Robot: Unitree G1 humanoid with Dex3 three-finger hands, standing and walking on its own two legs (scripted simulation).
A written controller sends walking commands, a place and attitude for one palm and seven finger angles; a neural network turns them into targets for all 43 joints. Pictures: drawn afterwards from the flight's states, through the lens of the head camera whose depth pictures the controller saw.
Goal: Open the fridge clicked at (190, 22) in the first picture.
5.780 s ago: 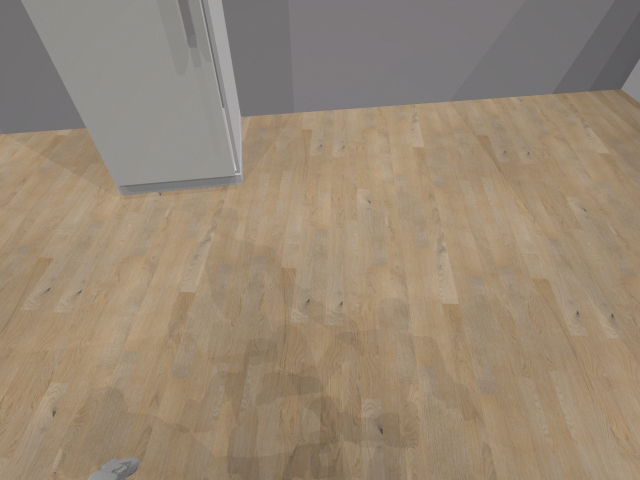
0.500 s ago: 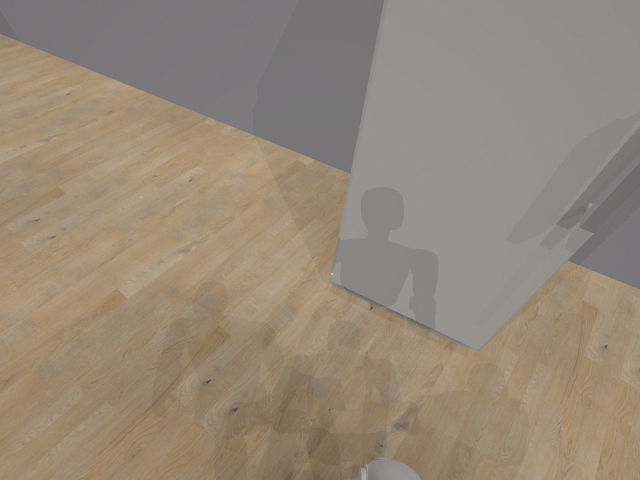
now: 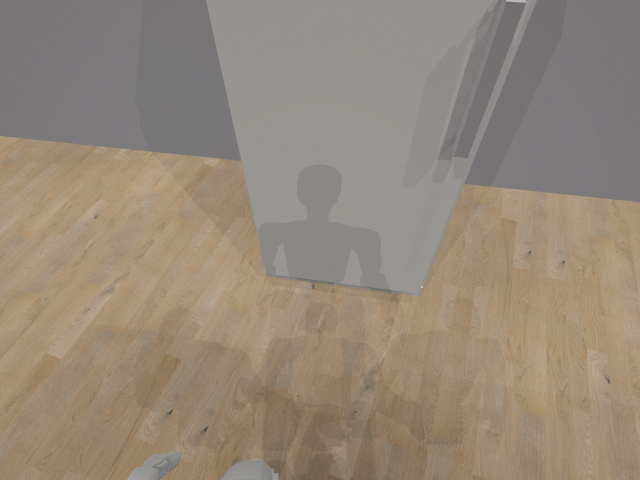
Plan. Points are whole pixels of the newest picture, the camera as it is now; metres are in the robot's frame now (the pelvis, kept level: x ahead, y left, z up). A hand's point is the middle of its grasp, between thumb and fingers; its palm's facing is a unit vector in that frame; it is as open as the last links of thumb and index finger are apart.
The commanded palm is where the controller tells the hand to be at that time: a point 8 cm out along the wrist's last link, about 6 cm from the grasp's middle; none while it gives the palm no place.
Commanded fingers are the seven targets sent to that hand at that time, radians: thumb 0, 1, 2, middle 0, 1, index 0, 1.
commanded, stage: turn to face it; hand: right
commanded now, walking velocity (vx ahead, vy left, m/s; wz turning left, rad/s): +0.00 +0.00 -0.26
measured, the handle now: (481, 81) +0.72 -0.25 +0.11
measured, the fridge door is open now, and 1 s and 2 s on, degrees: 0 0 0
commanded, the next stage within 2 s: take the last steps up to it in 0.12 s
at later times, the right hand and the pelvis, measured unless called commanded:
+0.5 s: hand out of the picture -0.03 -0.17 -0.16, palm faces +0.25 +0.94 -0.23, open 7.3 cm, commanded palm none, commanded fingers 0.00 -0.90 -0.90 0.20 0.30 0.20 0.30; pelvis +0.00 +0.02 +0.01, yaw -10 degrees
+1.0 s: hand out of the picture +0.15 -0.26 -0.17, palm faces +0.20 +0.97 -0.16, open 7.4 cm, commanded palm none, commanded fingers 0.00 -0.90 -0.90 0.20 0.30 0.20 0.30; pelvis +0.11 -0.07 +0.00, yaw -10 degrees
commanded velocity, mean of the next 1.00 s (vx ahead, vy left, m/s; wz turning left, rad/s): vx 0.23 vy -0.01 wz -0.07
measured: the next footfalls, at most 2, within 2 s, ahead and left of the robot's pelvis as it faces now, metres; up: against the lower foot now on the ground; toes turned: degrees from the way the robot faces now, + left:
left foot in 0.14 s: +0.04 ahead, +0.13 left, +0.00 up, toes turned +1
right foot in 0.62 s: +0.03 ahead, -0.14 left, +0.00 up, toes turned -18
